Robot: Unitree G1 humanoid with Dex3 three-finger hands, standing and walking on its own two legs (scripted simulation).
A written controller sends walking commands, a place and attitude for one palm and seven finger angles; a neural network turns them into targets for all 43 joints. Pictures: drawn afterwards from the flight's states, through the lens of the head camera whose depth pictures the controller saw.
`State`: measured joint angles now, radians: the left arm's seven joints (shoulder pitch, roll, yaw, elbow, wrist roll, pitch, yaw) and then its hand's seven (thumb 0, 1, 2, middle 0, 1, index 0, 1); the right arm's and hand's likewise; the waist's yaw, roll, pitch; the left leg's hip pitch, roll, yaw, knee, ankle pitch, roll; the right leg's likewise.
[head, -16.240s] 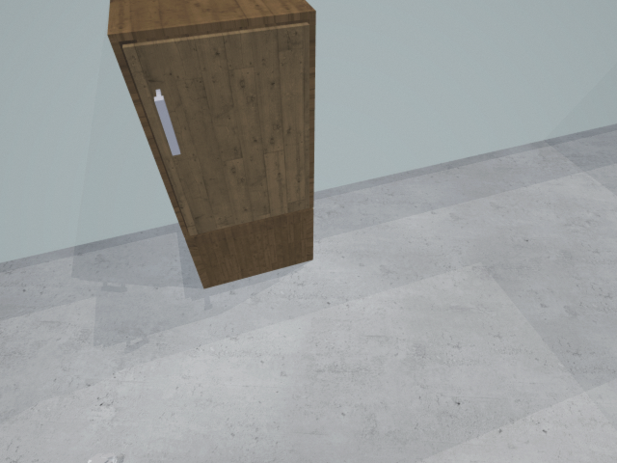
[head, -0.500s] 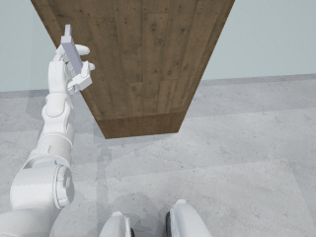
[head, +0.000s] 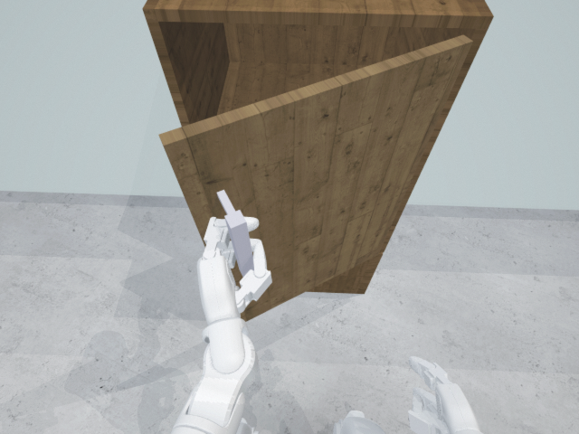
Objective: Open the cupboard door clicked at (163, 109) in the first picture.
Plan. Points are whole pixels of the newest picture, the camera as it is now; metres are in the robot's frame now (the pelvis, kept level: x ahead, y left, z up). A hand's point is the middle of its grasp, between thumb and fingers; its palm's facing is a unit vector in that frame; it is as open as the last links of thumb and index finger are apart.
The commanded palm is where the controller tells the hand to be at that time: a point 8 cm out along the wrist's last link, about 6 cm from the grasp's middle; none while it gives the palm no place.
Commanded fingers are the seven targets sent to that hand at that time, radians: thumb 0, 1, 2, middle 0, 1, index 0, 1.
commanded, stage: pull the door open along its arc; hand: left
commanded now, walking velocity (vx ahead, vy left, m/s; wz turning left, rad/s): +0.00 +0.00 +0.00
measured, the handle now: (236, 237) +0.37 +0.09 +0.05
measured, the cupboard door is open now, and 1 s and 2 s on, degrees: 30 39 41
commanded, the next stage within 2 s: open thumb and fingers to let go in 0.24 s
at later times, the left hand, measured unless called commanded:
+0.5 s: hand (288, 303) +0.28 +0.02 +0.04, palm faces +0.36 -0.93 -0.07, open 6.4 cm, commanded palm +0.23 +0.05 +0.04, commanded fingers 0.00 0.27 0.63 -0.35 -1.28 -0.35 -1.28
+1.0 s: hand (280, 307) +0.27 +0.03 +0.04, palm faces +0.37 -0.93 -0.03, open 14.1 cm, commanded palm +0.23 +0.07 +0.04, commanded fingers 0.00 -0.50 0.30 -0.20 -0.60 -0.20 -0.60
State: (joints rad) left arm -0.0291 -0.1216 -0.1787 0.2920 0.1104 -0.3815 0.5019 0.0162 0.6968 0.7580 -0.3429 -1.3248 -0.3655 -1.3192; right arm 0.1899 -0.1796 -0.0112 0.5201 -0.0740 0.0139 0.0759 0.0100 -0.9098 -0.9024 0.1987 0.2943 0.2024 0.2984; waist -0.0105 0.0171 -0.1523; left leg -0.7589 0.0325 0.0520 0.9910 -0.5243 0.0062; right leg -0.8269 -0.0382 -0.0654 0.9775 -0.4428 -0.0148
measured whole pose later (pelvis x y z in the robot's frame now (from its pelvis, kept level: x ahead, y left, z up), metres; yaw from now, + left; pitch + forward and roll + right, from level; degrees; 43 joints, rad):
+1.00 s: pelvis -0.03 -0.04 -0.01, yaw +1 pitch +14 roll +2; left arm 0.07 -0.11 -0.20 0.20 0.09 -0.31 0.58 0.00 -0.44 0.32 -0.27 -1.02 -0.28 -1.02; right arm 0.20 -0.19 -0.01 0.58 -0.07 -0.06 0.00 0.01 -0.91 -0.90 0.20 0.29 0.20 0.30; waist -0.01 0.03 -0.15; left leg -0.76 0.00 -0.06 1.01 -0.49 -0.05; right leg -0.84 -0.02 -0.09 1.03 -0.44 -0.08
